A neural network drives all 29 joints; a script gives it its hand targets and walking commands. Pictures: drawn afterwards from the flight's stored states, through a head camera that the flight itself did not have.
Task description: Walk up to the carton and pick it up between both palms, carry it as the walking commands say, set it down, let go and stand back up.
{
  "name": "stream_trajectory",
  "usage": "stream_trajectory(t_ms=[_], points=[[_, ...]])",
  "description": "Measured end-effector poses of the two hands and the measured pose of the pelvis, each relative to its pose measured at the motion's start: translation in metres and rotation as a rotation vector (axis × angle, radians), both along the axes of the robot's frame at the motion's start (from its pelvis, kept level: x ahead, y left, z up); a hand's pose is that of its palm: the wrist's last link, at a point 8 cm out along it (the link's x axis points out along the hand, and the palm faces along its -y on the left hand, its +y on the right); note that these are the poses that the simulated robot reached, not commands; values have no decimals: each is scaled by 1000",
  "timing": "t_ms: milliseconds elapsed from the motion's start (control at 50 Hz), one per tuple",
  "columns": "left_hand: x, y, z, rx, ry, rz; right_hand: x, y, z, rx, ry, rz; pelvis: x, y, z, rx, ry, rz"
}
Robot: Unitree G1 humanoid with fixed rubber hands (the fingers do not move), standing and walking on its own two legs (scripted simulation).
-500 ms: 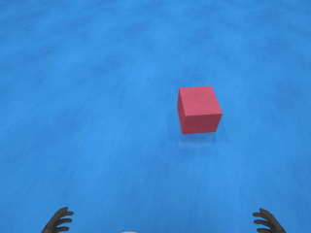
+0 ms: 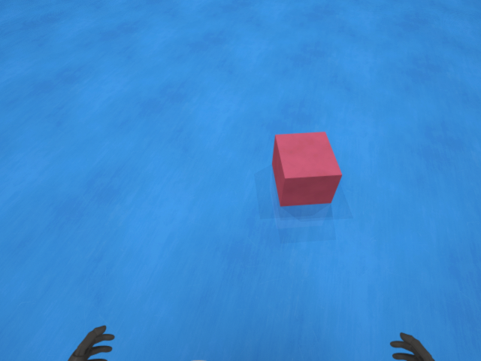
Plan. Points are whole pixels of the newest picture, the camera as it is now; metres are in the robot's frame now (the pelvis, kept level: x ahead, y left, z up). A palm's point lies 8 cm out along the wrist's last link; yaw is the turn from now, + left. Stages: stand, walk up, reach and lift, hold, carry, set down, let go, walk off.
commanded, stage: stand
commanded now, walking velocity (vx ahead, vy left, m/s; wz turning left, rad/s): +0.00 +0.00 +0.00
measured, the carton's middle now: (302, 168) +1.06 -0.27 -0.63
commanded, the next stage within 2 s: walk up in 1.16 s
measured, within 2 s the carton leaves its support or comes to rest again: neither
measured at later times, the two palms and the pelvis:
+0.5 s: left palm out of the picture +0.09 +0.30 -0.08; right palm out of the picture +0.10 -0.28 -0.09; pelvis -0.01 +0.01 +0.02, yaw +0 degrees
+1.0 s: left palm out of the picture +0.08 +0.30 -0.08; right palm out of the picture +0.09 -0.29 -0.08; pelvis -0.01 +0.00 +0.03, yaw +0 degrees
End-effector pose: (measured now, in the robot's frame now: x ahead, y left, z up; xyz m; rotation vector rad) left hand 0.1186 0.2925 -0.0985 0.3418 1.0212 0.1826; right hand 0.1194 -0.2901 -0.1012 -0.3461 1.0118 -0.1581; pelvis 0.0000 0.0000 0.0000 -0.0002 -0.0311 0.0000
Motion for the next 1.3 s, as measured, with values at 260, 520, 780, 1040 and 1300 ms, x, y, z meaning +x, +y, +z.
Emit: stream_trajectory(t_ms=[260,520,780,1040,1300], points=[[-19,5,6,-2,64,21,-12,5,4,14,47,-16,-4,4,12,1,-15,-4],[-29,5,14,-17,92,34,-23,8,13,21,81,-33,-7,6,25,2,-25,-6],[-37,6,18,-15,117,42,-30,5,18,20,104,-51,-8,5,32,1,-26,-2],[-39,6,22,-9,124,47,-34,4,17,26,120,-55,-7,4,35,1,-25,-1],[-40,5,23,-6,126,53,-33,1,18,25,124,-56,-6,2,36,2,-22,-2]])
